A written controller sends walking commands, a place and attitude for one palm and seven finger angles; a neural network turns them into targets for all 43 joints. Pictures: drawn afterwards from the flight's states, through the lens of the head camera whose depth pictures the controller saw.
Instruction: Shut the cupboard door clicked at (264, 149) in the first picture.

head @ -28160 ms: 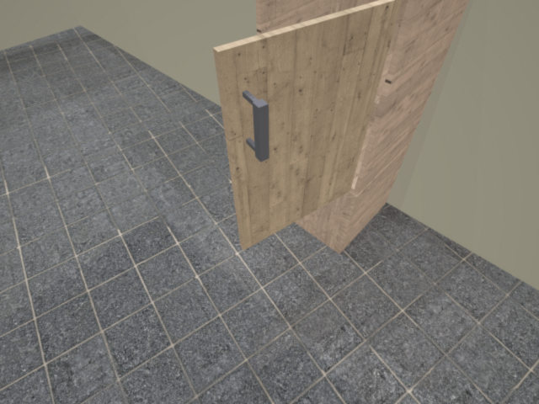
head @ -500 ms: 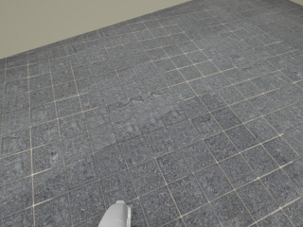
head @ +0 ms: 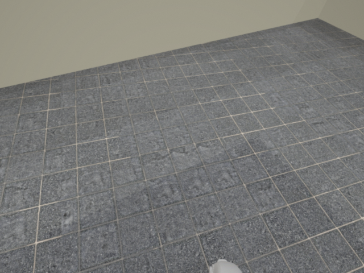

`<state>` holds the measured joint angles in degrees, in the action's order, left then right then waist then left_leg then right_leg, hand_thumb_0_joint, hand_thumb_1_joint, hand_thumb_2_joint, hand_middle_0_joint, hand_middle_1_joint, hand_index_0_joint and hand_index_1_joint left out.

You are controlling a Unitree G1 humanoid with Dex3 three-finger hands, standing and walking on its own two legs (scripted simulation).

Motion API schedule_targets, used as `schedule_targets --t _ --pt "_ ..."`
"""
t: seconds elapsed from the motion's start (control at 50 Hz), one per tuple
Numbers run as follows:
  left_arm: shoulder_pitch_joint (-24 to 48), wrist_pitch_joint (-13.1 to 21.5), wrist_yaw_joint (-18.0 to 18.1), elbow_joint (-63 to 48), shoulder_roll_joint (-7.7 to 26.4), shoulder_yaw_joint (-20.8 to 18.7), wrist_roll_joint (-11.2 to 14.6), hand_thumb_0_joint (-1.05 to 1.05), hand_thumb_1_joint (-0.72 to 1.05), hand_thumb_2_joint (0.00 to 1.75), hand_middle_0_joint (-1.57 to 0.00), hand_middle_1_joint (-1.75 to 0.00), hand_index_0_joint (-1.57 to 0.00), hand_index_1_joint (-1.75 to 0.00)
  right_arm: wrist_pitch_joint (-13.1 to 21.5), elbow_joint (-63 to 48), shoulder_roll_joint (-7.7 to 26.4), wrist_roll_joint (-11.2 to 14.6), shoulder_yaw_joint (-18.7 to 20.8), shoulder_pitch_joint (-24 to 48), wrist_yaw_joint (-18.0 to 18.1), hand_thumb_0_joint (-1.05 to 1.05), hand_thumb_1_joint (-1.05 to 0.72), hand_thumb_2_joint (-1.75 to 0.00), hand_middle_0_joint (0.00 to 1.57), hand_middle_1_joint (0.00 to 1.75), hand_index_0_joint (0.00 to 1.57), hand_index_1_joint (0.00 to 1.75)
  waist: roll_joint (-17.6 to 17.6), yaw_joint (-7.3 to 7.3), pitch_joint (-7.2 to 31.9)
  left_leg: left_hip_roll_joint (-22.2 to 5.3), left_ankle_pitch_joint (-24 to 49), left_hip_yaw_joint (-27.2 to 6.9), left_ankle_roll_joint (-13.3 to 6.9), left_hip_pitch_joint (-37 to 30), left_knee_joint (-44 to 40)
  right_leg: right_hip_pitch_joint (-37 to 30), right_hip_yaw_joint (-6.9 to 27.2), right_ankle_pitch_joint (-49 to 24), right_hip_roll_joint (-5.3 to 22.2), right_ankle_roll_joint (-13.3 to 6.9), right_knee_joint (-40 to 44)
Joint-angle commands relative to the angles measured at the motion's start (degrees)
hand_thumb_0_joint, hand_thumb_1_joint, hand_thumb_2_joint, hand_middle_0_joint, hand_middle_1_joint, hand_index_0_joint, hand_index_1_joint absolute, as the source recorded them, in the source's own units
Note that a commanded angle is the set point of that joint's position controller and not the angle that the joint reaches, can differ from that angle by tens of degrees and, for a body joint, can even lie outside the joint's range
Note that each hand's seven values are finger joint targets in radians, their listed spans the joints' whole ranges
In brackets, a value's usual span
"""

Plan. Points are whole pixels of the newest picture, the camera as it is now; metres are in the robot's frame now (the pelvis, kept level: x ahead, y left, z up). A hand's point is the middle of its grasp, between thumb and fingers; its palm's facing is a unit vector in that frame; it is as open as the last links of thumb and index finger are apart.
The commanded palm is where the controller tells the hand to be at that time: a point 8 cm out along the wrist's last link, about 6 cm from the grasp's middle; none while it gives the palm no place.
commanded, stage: turn to face it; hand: left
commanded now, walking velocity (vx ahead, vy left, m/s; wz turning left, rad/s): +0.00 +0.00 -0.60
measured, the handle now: out of the picture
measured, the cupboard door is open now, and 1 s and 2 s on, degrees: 50 50 50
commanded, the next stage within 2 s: none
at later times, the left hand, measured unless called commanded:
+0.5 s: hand (132, 257) +0.19 +0.13 -0.17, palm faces -0.26 -0.94 -0.22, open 7.4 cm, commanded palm none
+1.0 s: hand (149, 208) +0.31 +0.11 -0.16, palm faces -0.57 -0.78 -0.25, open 7.4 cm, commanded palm none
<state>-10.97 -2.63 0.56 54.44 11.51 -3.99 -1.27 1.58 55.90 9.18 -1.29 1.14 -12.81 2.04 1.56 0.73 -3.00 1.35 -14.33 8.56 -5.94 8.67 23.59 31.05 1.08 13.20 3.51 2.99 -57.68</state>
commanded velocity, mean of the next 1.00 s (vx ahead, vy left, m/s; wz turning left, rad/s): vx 0.00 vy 0.00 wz -0.60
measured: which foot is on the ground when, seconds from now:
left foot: down 0.00-0.24, up 0.26-0.62, down 0.64-1.00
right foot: up 0.00-0.22, down 0.24-0.64, up 0.66-1.00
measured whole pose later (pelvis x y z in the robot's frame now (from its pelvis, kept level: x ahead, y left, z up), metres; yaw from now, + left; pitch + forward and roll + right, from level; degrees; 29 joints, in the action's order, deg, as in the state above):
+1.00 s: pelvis +0.09 +0.00 -0.01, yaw -37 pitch +0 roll -2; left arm -8.5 -4.5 -2.3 49.7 15.1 -5.2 -1.5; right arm -0.8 51.9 12.6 -1.9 2.6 -13.6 0.9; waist -1.3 -0.7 -5.2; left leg -10.3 -16.7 13.7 1.5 13.6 31.8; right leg 20.1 -4.2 23.0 2.0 2.3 -43.5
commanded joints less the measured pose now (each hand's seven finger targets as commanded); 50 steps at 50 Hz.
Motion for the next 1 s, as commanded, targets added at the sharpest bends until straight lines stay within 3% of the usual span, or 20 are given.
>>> schedule_targets --t 0.0,0.12,0.18,0.2,0.22,0.24,0.26,0.3,0.36,0.5,0.56,0.58,0.6,0.62,0.64,0.68,0.74,0.84,0.92,0.98 --pt "0.2 -0.5 -0.7 -3.8 2.6 -1.0 0.1 0.00 0.90 0.90 -0.20 -0.30 -0.20 -0.30 -0.1 -1.4 8.4 -0.4 1.8 -4.5 0.7 0.00 -0.90 -0.90 0.20 0.30 0.20 0.30 -6.6 -1.47 -0.7 -19.1 30.4 -7.2 -3.0 -1.1 -6.4 -0.3 -1.4 1.6 0.2 -0.4 4.1" --pt "1.9 0.1 -1.1 -5.6 2.3 -0.9 -0.1 0.00 0.90 0.90 -0.20 -0.30 -0.20 -0.30 -1.0 -0.6 10.1 -0.7 3.0 -6.3 0.7 0.00 -0.90 -0.90 0.20 0.30 0.20 0.30 -10.2 -2.76 2.0 -21.6 36.2 -4.1 -2.8 -8.0 0.6 -4.2 -5.5 6.5 -1.1 -2.2 14.1" --pt "-3.6 1.0 -1.2 -4.8 3.5 -1.3 -0.2 0.00 0.90 0.90 -0.20 -0.30 -0.20 -0.30 -1.1 -1.2 11.2 0.0 3.5 -4.8 0.4 0.00 -0.90 -0.90 0.20 0.30 0.20 0.30 -7.7 0.34 5.4 -19.8 39.1 -0.1 0.9 -6.8 10.1 -14.4 -7.0 -1.0 -2.9 -3.8 24.9" --pt "-8.6 1.7 -1.0 -3.4 5.6 -1.9 -0.4 0.00 0.90 0.90 -0.20 -0.30 -0.20 -0.30 -1.1 -2.0 11.4 0.6 3.7 -3.8 0.1 0.00 -0.90 -0.90 0.20 0.30 0.20 0.30 -3.6 2.67 8.1 -17.0 34.5 2.0 3.5 -1.9 18.9 -23.1 -3.6 -12.1 -0.9 -5.3 30.9" --pt "-13.1 2.6 -0.2 -2.4 11.4 -3.0 -1.0 0.00 0.90 0.90 -0.20 -0.30 -0.20 -0.30 -1.0 -3.9 8.5 1.3 3.5 -3.3 -0.3 0.00 -0.90 -0.90 0.20 0.30 0.20 0.30 10.0 4.06 11.1 -9.0 10.8 5.7 7.5 13.1 33.9 -34.1 15.7 -34.4 12.5 -12.0 33.5" --pt "-14.6 2.5 0.4 -1.5 13.7 -3.4 0.3 0.00 0.90 0.90 -0.20 -0.30 -0.20 -0.30 -1.7 -5.7 7.3 1.1 2.9 -0.2 -0.3 0.00 -0.90 -0.90 0.20 0.30 0.20 0.30 12.1 4.52 9.2 -2.8 -22.7 -0.1 9.2 22.3 45.0 -34.4 22.5 -49.5 20.2 -18.8 35.2" --pt "-11.7 2.2 1.1 -2.5 12.8 -3.3 0.4 0.00 0.90 0.90 -0.20 -0.30 -0.20 -0.30 -2.5 -6.2 6.9 1.0 2.7 1.0 0.0 0.00 -0.90 -0.90 0.20 0.30 0.20 0.30 8.7 3.52 6.3 -5.3 -21.2 -7.8 8.7 25.8 47.9 -31.7 21.3 -40.5 19.6 -20.1 35.9" --pt "-5.5 2.1 1.5 -4.2 10.2 -2.7 0.3 0.00 0.90 0.90 -0.20 -0.30 -0.20 -0.30 -2.7 -6.2 6.5 0.6 2.8 2.6 -0.3 0.00 -0.90 -0.90 0.20 0.30 0.20 0.30 5.6 1.45 4.2 -6.8 -14.6 -9.4 9.3 28.1 47.4 -27.6 17.8 -31.2 14.3 -16.9 37.0" --pt "-1.4 2.4 1.1 -5.9 9.5 -2.4 0.0 0.00 0.90 0.90 -0.20 -0.30 -0.20 -0.30 -3.3 -5.3 5.8 0.3 2.8 -0.3 -0.9 0.00 -0.90 -0.90 0.20 0.30 0.20 0.30 3.2 -1.30 5.8 -6.2 -9.5 -8.4 10.2 21.6 40.9 -21.0 12.0 -24.5 10.1 -14.1 37.8" --pt "-2.2 1.8 -0.1 -6.0 11.9 -3.4 -0.6 0.00 0.90 0.90 -0.20 -0.30 -0.20 -0.30 -2.4 -7.9 6.4 0.8 2.9 2.5 -0.7 0.00 -0.90 -0.90 0.20 0.30 0.20 0.30 8.3 0.17 5.6 -2.9 -9.2 -6.2 10.7 16.2 21.1 -20.6 15.6 -23.3 7.6 -13.4 34.6" --pt "0.4 1.1 -0.1 -6.7 11.9 -3.5 -0.1 0.00 0.90 0.90 -0.20 -0.30 -0.20 -0.30 -1.6 -6.9 7.5 1.1 3.0 -1.7 -0.3 0.00 -0.90 -0.90 0.20 0.30 0.20 0.30 8.6 -2.41 6.6 -1.9 0.0 -6.0 10.3 4.5 6.6 -14.5 16.3 -19.8 5.3 -9.6 30.0" --pt "0.9 0.9 -0.1 -7.4 10.1 -3.0 0.4 0.00 0.90 0.90 -0.20 -0.30 -0.20 -0.30 -1.0 -6.3 9.9 0.9 3.3 -4.0 -0.1 0.00 -0.90 -0.90 0.20 0.30 0.20 0.30 3.1 -3.34 7.9 -5.1 4.3 -7.8 9.7 -3.3 -0.3 -9.6 13.8 -13.7 2.2 -6.9 26.2" --pt "-1.3 0.6 -0.4 -8.5 6.4 -2.3 1.0 0.00 0.90 0.90 -0.20 -0.30 -0.20 -0.30 -0.4 -6.5 15.3 0.1 4.2 -5.1 0.1 0.00 -0.90 -0.90 0.20 0.30 0.20 0.30 -12.6 -3.10 9.5 -19.0 10.2 -22.5 5.0 -9.6 -5.3 -0.3 7.3 6.4 -5.6 -3.3 16.3" --pt "-0.5 0.6 -0.5 -9.5 6.4 -1.8 0.8 0.00 0.90 0.90 -0.20 -0.30 -0.20 -0.30 -0.7 -7.3 18.2 -0.2 4.8 -6.7 0.2 0.00 -0.90 -0.90 0.20 0.30 0.20 0.30 -20.2 -3.84 8.8 -29.0 17.9 -29.7 -1.0 -7.2 -6.1 1.6 1.0 24.4 -6.2 -1.3 2.1" --pt "1.1 0.5 -0.7 -10.1 7.7 -2.2 0.4 0.00 0.90 0.90 -0.20 -0.30 -0.20 -0.30 -1.0 -8.0 17.6 -0.8 4.2 -6.1 0.2 0.00 -0.90 -0.90 0.20 0.30 0.20 0.30 -13.0 -4.10 6.9 -29.9 17.6 -29.0 -4.2 -1.5 -6.1 0.1 2.9 23.4 -3.8 -1.4 -5.8" --pt "0.7 -0.2 -1.5 -8.6 8.5 -3.1 -0.2 0.00 0.90 0.90 -0.20 -0.30 -0.20 -0.30 -0.7 -9.3 14.6 -0.9 3.3 0.0 0.5 0.00 -0.90 -0.90 0.20 0.30 0.20 0.30 -13.9 -1.20 3.5 -24.5 18.5 -21.6 -2.5 2.4 -6.6 1.6 2.2 17.1 -2.5 -0.4 -12.2" --pt "0.3 -0.9 -2.5 -8.4 7.3 -2.7 0.0 0.00 0.90 0.90 -0.20 -0.30 -0.20 -0.30 -0.9 -9.7 13.0 -0.8 2.8 1.5 0.6 0.00 -0.90 -0.90 0.20 0.30 0.20 0.30 -13.2 -0.47 3.0 -20.3 21.1 -11.4 -0.8 0.9 -5.0 0.9 -0.5 12.6 -1.6 0.5 -10.9" --pt "4.1 -1.0 -3.0 -10.0 5.7 -1.9 0.1 0.00 0.90 0.90 -0.20 -0.30 -0.20 -0.30 -1.2 -7.7 14.0 -0.7 3.8 -3.0 0.2 0.00 -0.90 -0.90 0.20 0.30 0.20 0.30 -11.8 -2.78 5.1 -21.8 20.3 -7.5 -1.5 -3.8 -3.9 -2.1 -3.8 12.1 -1.0 0.4 2.3" --pt "4.1 -0.3 -3.0 -10.2 5.5 -1.5 0.0 0.00 0.90 0.90 -0.20 -0.30 -0.20 -0.30 -1.5 -6.9 15.3 -0.6 4.6 -3.0 -0.4 0.00 -0.90 -0.90 0.20 0.30 0.20 0.30 -14.6 -3.15 6.0 -22.5 23.5 -4.2 -0.8 -4.3 -0.1 -7.5 -6.9 11.3 -2.5 -0.7 13.6" --pt "-0.5 0.4 -2.7 -8.8 6.9 -1.8 0.1 0.00 0.90 0.90 -0.20 -0.30 -0.20 -0.30 -1.8 -7.1 16.1 -0.2 4.9 -1.2 -0.8 0.00 -0.90 -0.90 0.20 0.30 0.20 0.30 -12.1 -0.32 7.4 -21.3 19.1 -0.7 3.0 0.8 7.0 -18.7 -7.8 0.2 -3.2 -2.4 27.8"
